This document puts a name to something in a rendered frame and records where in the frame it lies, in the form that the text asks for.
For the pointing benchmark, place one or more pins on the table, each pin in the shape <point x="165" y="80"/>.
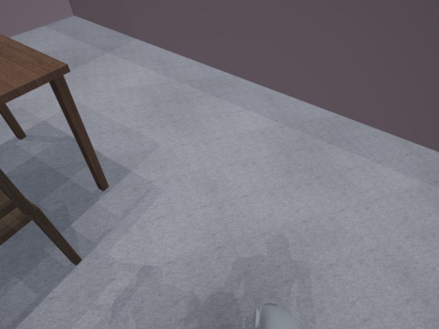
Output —
<point x="23" y="69"/>

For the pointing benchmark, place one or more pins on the chair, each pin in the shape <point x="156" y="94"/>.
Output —
<point x="16" y="212"/>

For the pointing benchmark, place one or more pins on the robot right thigh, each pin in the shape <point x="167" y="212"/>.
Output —
<point x="272" y="317"/>

